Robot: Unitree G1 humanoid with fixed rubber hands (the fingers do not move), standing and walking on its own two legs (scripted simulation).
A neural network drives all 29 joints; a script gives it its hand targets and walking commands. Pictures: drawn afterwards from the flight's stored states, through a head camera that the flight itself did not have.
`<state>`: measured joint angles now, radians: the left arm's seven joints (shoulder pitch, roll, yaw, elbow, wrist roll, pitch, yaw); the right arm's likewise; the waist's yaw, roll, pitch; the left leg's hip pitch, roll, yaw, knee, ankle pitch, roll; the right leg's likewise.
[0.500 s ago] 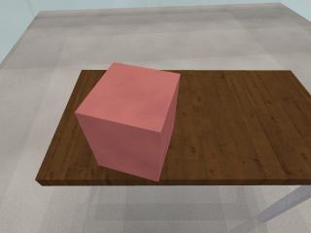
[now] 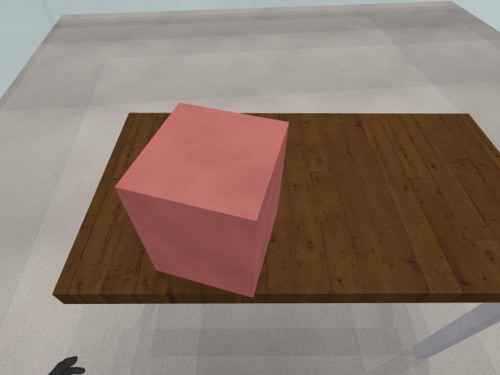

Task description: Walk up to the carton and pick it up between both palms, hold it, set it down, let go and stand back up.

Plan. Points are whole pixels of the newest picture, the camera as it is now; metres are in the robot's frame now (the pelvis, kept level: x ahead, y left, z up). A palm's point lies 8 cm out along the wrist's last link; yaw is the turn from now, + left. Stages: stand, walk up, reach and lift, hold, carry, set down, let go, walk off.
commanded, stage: walk up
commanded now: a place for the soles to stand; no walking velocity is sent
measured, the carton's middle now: (216, 202) +0.41 +0.08 +0.04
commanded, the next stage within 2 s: none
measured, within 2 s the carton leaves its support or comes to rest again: neither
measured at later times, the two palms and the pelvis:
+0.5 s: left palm out of the picture +0.04 +0.39 -0.09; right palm out of the picture +0.11 -0.26 -0.11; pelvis +0.00 +0.05 +0.00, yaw +2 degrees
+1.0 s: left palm out of the picture +0.05 +0.39 -0.10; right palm out of the picture +0.10 -0.24 -0.11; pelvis -0.01 +0.06 +0.00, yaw +3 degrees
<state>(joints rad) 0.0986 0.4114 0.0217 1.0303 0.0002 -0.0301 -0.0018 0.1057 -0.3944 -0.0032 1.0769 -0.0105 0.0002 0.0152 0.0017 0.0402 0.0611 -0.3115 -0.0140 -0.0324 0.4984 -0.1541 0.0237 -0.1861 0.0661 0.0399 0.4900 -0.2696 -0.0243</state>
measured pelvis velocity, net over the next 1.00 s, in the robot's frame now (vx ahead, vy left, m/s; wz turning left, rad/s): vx -0.01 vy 0.06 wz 0.04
